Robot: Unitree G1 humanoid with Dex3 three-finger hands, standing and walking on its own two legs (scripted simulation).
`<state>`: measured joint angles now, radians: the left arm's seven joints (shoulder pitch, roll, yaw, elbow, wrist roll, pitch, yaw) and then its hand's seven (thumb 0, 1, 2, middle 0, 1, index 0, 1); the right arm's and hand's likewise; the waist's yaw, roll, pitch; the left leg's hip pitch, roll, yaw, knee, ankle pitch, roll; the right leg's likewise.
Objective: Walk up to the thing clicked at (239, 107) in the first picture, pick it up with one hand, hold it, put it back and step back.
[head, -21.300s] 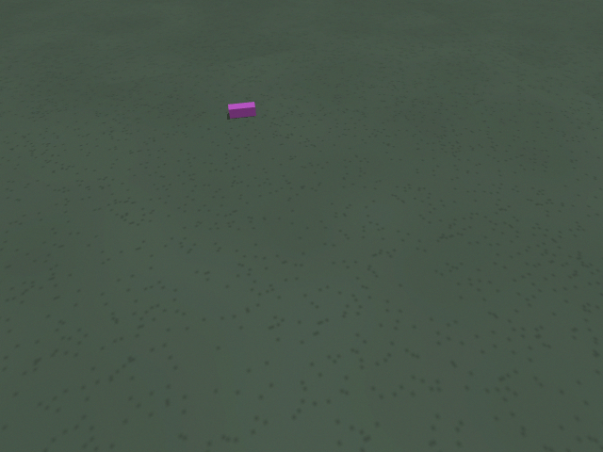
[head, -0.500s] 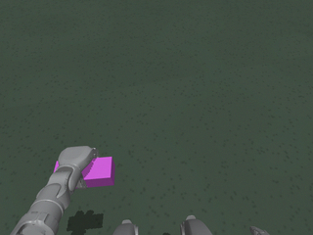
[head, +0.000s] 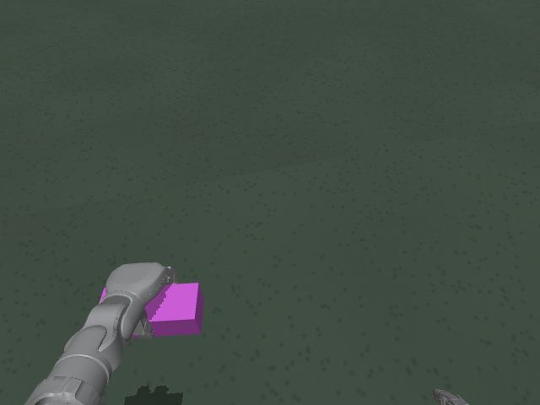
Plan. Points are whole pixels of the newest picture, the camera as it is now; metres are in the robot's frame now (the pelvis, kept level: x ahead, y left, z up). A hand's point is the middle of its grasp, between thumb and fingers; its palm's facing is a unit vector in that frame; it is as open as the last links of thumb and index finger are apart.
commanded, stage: hold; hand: left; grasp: from above
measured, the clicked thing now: (152, 310) +0.32 +0.22 -0.10
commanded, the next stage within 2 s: crouch in 1.74 s
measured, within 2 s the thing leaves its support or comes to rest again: neither
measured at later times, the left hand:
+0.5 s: hand (143, 303) +0.30 +0.21 -0.03, palm faces -0.48 -0.02 -0.87, open 9.6 cm
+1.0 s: hand (145, 308) +0.29 +0.20 -0.02, palm faces -0.48 -0.03 -0.88, open 9.6 cm
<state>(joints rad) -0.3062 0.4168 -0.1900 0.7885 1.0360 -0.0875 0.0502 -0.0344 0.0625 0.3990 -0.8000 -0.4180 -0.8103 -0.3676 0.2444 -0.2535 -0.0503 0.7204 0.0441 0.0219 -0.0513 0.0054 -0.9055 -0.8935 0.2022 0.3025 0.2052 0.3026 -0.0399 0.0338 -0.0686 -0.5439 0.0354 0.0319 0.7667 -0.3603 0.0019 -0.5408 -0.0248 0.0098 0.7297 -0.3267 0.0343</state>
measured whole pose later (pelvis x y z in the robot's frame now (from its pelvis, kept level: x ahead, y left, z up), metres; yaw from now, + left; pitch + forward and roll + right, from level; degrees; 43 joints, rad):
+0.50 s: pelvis +0.00 +0.00 +0.01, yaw -1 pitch +5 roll +0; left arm -0.26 0.42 -0.19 0.68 1.01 -0.09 -0.03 -0.03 0.06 0.42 -0.78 -0.43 -0.79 -0.39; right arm 0.22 -0.26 -0.04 0.69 0.06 0.06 -0.07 0.01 -0.90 -0.89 0.20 0.30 0.20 0.30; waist -0.02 0.04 -0.04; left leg -0.41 0.03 0.05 0.64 -0.31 0.00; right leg -0.42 -0.03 0.02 0.63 -0.29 0.03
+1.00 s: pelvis +0.00 -0.01 +0.02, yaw -1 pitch +2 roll +0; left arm -0.22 0.42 -0.20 0.62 1.00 -0.09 -0.06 -0.03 0.06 0.44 -0.76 -0.45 -0.77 -0.41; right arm 0.19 -0.26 -0.03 0.68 0.07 0.07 -0.08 0.01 -0.91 -0.89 0.20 0.30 0.20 0.30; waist -0.01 0.05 -0.01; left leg -0.32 0.03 0.05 0.55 -0.26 -0.01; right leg -0.34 -0.02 0.02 0.56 -0.25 0.02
